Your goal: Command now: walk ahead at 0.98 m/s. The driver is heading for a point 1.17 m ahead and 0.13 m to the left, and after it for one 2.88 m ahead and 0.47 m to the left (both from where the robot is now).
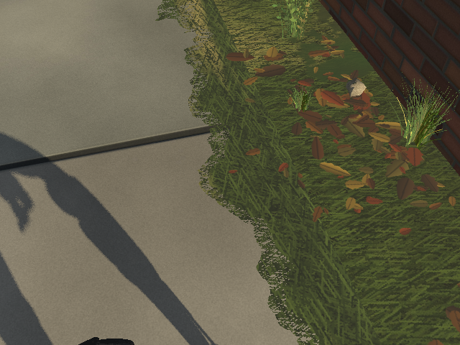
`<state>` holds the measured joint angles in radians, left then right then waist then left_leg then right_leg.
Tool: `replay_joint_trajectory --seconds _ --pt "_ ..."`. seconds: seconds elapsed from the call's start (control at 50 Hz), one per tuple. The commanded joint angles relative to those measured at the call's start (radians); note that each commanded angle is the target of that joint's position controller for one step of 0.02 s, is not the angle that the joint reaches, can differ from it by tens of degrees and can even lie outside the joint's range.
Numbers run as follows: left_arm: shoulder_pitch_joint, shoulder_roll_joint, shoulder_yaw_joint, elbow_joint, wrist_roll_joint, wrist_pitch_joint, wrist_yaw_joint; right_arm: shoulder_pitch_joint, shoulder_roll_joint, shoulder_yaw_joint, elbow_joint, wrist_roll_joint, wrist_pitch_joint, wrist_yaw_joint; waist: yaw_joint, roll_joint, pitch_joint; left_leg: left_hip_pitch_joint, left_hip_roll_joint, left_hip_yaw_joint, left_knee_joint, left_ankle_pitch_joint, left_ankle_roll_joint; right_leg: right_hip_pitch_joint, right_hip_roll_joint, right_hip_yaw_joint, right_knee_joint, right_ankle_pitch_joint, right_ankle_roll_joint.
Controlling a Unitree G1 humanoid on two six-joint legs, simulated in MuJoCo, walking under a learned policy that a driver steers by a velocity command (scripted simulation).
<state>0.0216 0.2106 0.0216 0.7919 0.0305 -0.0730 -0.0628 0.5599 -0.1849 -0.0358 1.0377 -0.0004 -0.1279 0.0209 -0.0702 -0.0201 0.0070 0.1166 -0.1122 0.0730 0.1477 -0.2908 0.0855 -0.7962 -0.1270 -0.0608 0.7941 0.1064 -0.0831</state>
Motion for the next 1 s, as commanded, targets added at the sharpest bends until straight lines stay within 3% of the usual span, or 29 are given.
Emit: replay_joint_trajectory --seconds 0.02,0.08,0.12,0.14,0.16,0.18,0.2,0.22,0.24,0.28,0.32,0.4,0.42,0.48,0.52,0.56,0.58,0.6,0.62,0.64,0.66,0.68,0.7,0.74,0.76,0.82,0.88,0.94,1.0 --pt "-0.126 0.030 -0.009 -0.081 -0.013 -0.010 -0.004 -0.028 -0.147 -0.014 -0.059 0.006 -0.027 -0.012 0.041 0.049 0.170 -0.200 0.256 -0.074 -0.185 0.583 0.075 0.215 0.061 -0.058 -0.189 0.106 -0.028" --pt "-0.103 0.081 0.006 -0.082 -0.008 -0.013 0.018 0.012 -0.191 -0.015 -0.041 -0.013 -0.011 -0.027 0.063 0.101 0.073 0.048 0.283 -0.036 0.022 1.195 0.042 0.288 0.176 -0.121 -0.242 -0.054 -0.062" --pt "0.169 0.145 0.034 -0.012 -0.010 -0.014 0.040 -0.014 -0.242 -0.028 -0.034 -0.042 0.018 -0.049 0.200 0.160 -0.091 0.081 0.317 -0.035 0.391 1.366 0.038 0.546 0.222 -0.084 -0.254 -0.199 -0.098" --pt "0.374 0.180 0.054 0.052 -0.003 -0.012 0.055 -0.066 -0.251 -0.033 -0.045 -0.044 0.029 -0.053 0.301 0.150 -0.178 -0.030 0.295 -0.015 0.665 1.222 0.040 0.772 0.184 -0.053 -0.299 -0.219 -0.121" --pt "0.538 0.264 0.080 0.080 0.019 -0.008 0.073 -0.081 -0.173 -0.019 -0.077 -0.045 0.025 -0.044 0.330 0.050 -0.290 -0.283 0.216 -0.016 1.037 0.749 0.059 1.027 -0.034 0.179 -0.229 -0.508 -0.149" --pt "0.481 0.300 0.095 0.081 0.033 -0.009 0.058 0.049 -0.034 0.009 -0.117 0.029 0.005 -0.012 0.169 -0.299 -0.399 -0.733 0.019 -0.112 1.402 -0.146 0.015 1.286 -0.287 0.831 -0.427 -0.762 -0.307" --pt "0.406 0.221 0.091 0.079 0.014 -0.009 0.042 -0.080 -0.144 -0.008 -0.133 0.022 -0.002 -0.025 0.191 -0.109 -0.293 -0.860 0.093 -0.179 1.407 -0.067 0.056 1.213 -0.225 0.824 -0.520 -0.763 -0.262" --pt "0.347 0.163 0.076 0.088 0.007 -0.021 0.038 -0.201 -0.153 -0.012 -0.168 0.018 -0.007 -0.025 0.174 -0.022 -0.149 -0.882 0.138 -0.168 1.339 0.023 0.061 1.053 -0.196 0.642 -0.536 -0.619 -0.229" --pt "0.323 0.108 0.064 0.105 0.014 -0.029 0.035 -0.233 -0.130 -0.005 -0.177 0.006 -0.006 -0.021 0.133 0.080 -0.068 -0.838 0.171 -0.168 1.272 0.045 0.060 0.899 -0.164 0.537 -0.566 -0.496 -0.204" --pt "0.324 0.058 0.042 0.137 0.011 -0.044 0.045 -0.234 -0.077 0.007 -0.193 -0.035 0.024 0.002 0.055 0.067 -0.002 -0.751 0.214 -0.173 1.184 0.044 0.038 0.691 -0.094 0.404 -0.607 -0.435 -0.160" --pt "0.341 0.077 0.042 0.160 -0.014 -0.059 0.050 -0.266 -0.050 0.016 -0.218 -0.049 0.047 0.023 0.024 0.012 0.059 -0.790 0.253 -0.152 1.112 0.049 0.005 0.607 -0.069 0.334 -0.681 -0.453 -0.154" --pt "0.387 0.111 0.041 0.161 -0.027 -0.079 0.038 -0.513 -0.076 0.031 -0.323 -0.048 0.047 0.036 0.056 0.001 0.162 -0.803 0.274 -0.055 0.764 0.304 -0.024 0.512 0.018 0.153 -0.760 -0.162 -0.130" --pt "0.409 0.095 0.036 0.168 -0.035 -0.083 0.035 -0.567 -0.080 0.036 -0.333 -0.040 0.042 0.042 0.075 0.030 0.173 -0.740 0.241 -0.003 0.657 0.382 -0.021 0.503 0.052 0.100 -0.771 -0.032 -0.108" --pt "0.492 0.147 0.039 0.192 -0.047 -0.091 0.042 -0.652 -0.087 0.042 -0.354 -0.021 0.038 0.046 0.115 0.016 0.163 -0.638 0.180 0.059 0.470 0.518 0.013 0.648 0.015 0.068 -0.836 0.217 -0.082" --pt "0.502 0.184 0.040 0.198 -0.034 -0.082 0.050 -0.651 -0.119 0.034 -0.360 -0.026 0.035 0.035 0.100 -0.031 0.120 -0.622 0.133 0.070 0.402 0.461 0.040 0.832 -0.014 0.038 -0.747 0.514 -0.069" --pt "0.506 0.226 0.046 0.205 -0.010 -0.060 0.067 -0.539 -0.167 0.013 -0.335 -0.032 0.037 0.017 0.030 -0.099 0.004 -0.498 0.059 0.075 0.402 0.303 0.064 0.952 -0.049 0.028 -0.521 0.846 -0.053" --pt "0.484 0.250 0.053 0.205 0.004 -0.044 0.080 -0.365 -0.207 -0.006 -0.285 -0.030 0.038 0.003 -0.057 -0.124 -0.090 -0.329 0.039 0.048 0.407 0.227 0.082 0.941 -0.064 0.026 -0.316 0.888 -0.046" --pt "0.439 0.258 0.057 0.197 0.009 -0.030 0.087 -0.153 -0.241 -0.026 -0.216 -0.033 0.044 -0.014 -0.163 -0.109 -0.179 -0.121 0.064 0.030 0.378 0.190 0.099 0.853 -0.041 0.007 -0.040 0.771 -0.040" --pt "0.441 0.181 0.043 0.172 0.014 -0.030 0.084 0.016 -0.322 -0.054 -0.183 -0.051 0.049 -0.034 -0.195 -0.016 -0.292 0.115 0.265 -0.184 0.445 -0.069 0.124 0.631 0.029 0.010 0.342 0.357 -0.049" --pt "0.602 0.020 0.007 0.134 -0.061 -0.047 0.054 -0.037 -0.376 -0.071 -0.186 -0.067 0.045 -0.020 -0.022 0.360 -0.452 0.411 0.544 -0.819 0.248 -0.298 0.277 0.204 0.216 0.102 0.749 -0.557 -0.001" --pt "0.485 0.133 0.023 0.123 -0.053 -0.055 0.066 -0.113 -0.297 -0.071 -0.193 -0.047 0.051 -0.005 -0.051 0.163 -0.364 0.341 0.485 -0.858 0.128 -0.339 0.248 0.063 0.155 0.164 0.768 -0.489 -0.040" --pt "0.338 0.150 0.028 0.086 -0.047 -0.058 0.067 -0.187 -0.233 -0.056 -0.185 -0.040 0.039 -0.003 -0.038 0.068 -0.175 0.161 0.443 -0.651 0.120 -0.194 0.212 0.028 0.100 0.149 0.696 -0.388 -0.043" --pt "0.301 0.126 0.022 0.075 -0.035 -0.058 0.063 -0.211 -0.175 -0.043 -0.167 -0.045 0.030 0.002 0.002 -0.029 -0.083 -0.009 0.402 -0.531 0.092 -0.065 0.181 0.078 0.069 0.147 0.620 -0.360 -0.046" --pt "0.310 0.077 0.010 0.063 0.002 -0.026 0.042 -0.208 -0.112 -0.021 -0.131 -0.040 0.016 -0.005 0.080 -0.001 -0.017 -0.219 0.334 -0.393 0.051 0.003 0.139 0.179 0.029 0.158 0.529 -0.356 -0.029" --pt "0.309 0.049 0.003 0.059 0.010 -0.011 0.030 -0.202 -0.102 -0.017 -0.116 -0.025 0.009 -0.008 0.102 0.025 0.009 -0.271 0.306 -0.348 0.009 -0.036 0.126 0.182 0.014 0.150 0.495 -0.357 -0.017" --pt "0.147 0.062 -0.006 -0.014 0.018 0.003 0.011 -0.154 -0.131 -0.019 -0.095 -0.007 -0.010 -0.004 0.097 0.042 0.119 -0.333 0.269 -0.237 -0.076 0.112 0.129 0.071 -0.024 0.082 0.336 -0.263 0.018" --pt "-0.018 0.060 -0.024 -0.075 0.008 -0.010 0.000 -0.121 -0.134 -0.016 -0.092 0.004 -0.020 0.006 0.068 0.018 0.166 -0.383 0.193 -0.097 -0.108 0.385 0.099 0.160 0.002 -0.009 0.014 -0.035 0.024" --pt "-0.115 0.058 -0.035 -0.104 -0.011 -0.017 -0.006 -0.036 -0.184 -0.020 -0.068 0.015 -0.030 -0.003 0.028 0.049 0.163 -0.278 0.231 -0.075 -0.177 0.627 0.065 0.281 0.061 -0.068 -0.183 0.121 -0.010" --pt "-0.093 0.115 -0.019 -0.112 0.000 -0.019 0.016 -0.023 -0.234 -0.021 -0.055 -0.001 -0.015 -0.016 0.063 0.094 0.073 -0.040 0.266 -0.067 -0.016 1.101 0.050 0.351 0.145 -0.076 -0.249 0.008 -0.044"
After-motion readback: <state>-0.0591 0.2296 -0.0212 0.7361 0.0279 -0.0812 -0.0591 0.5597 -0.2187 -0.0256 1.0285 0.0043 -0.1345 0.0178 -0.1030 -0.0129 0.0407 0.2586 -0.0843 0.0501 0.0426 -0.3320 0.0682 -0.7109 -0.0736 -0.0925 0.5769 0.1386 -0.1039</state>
